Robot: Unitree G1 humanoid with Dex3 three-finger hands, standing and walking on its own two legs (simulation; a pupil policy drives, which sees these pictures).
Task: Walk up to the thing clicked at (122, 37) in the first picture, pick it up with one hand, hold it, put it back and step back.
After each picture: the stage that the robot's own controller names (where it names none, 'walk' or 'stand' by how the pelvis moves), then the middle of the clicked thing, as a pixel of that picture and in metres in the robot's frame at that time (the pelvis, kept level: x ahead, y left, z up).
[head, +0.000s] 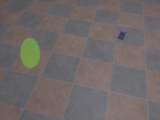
stand; (122, 34) +1.48 -0.52 -0.72
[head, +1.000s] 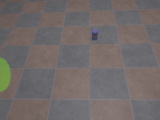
walk; (94, 35) +1.43 -0.08 -0.70
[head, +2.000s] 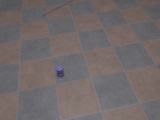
walk; (60, 71) +0.90 +0.24 -0.71
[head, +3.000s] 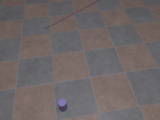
walk; (62, 105) +0.55 +0.18 -0.70
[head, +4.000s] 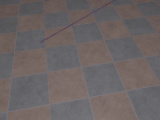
stand; out of the picture +0.37 +0.17 -0.70
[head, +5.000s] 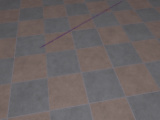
stand; out of the picture +0.35 +0.16 -0.72
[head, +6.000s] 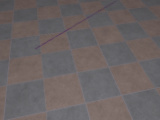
stand; out of the picture +0.35 +0.17 -0.73
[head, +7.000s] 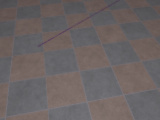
stand; out of the picture +0.36 +0.16 -0.73
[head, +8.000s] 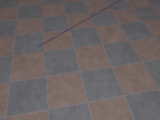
stand; out of the picture +0.35 +0.16 -0.73
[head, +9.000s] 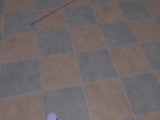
go down; (52, 119) +0.37 +0.17 -0.69
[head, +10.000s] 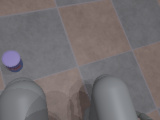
go down; (13, 62) +0.42 +0.24 -0.29
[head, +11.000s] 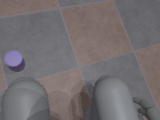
close in; (15, 61) +0.42 +0.24 -0.29
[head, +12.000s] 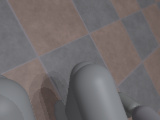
close; out of the picture +0.39 +0.28 -0.22
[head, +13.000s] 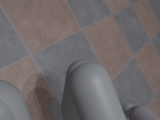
close; out of the picture +0.39 +0.29 -0.22
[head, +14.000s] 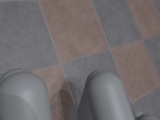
lift; out of the picture +0.32 +0.27 -0.16
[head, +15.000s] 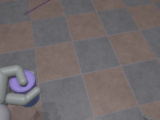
lift; (26, 89) +0.32 +0.18 +0.01
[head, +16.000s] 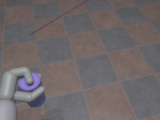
hold; (33, 90) +0.33 +0.17 +0.00
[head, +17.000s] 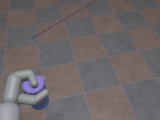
hold; (36, 93) +0.32 +0.16 +0.00
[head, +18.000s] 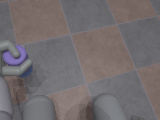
crouch; (19, 62) +0.41 +0.20 -0.09
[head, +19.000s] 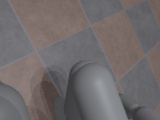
lower; out of the picture +0.39 +0.30 -0.22
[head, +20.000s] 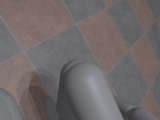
lower; out of the picture +0.41 +0.31 -0.22
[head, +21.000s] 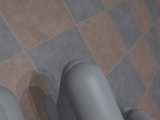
lower; out of the picture +0.41 +0.31 -0.23
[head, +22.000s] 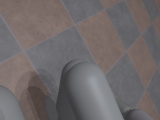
lower; out of the picture +0.41 +0.31 -0.23
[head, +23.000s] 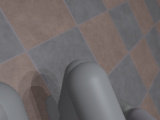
loosen; out of the picture +0.41 +0.30 -0.23
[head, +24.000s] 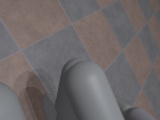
withdraw; out of the picture +0.40 +0.29 -0.23
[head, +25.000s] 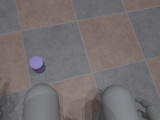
walk; (38, 65) +0.45 +0.22 -0.38
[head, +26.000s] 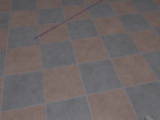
stand; out of the picture +0.37 +0.16 -0.66
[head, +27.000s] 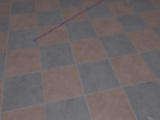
stand; out of the picture +0.39 +0.18 -0.67
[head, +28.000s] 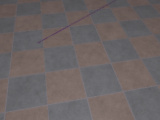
stand; out of the picture +0.38 +0.16 -0.71
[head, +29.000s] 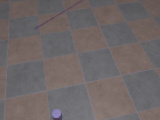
walk; (57, 115) +0.42 +0.17 -0.71
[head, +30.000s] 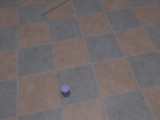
walk; (65, 91) +0.59 +0.14 -0.70
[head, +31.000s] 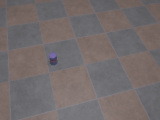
walk; (53, 58) +0.90 +0.22 -0.70
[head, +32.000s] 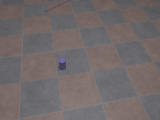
stand; (62, 64) +0.99 +0.17 -0.71
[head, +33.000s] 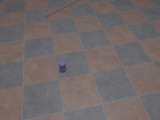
stand; (62, 66) +1.02 +0.19 -0.73
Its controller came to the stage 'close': yes
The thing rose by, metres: 0.70
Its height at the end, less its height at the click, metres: +0.00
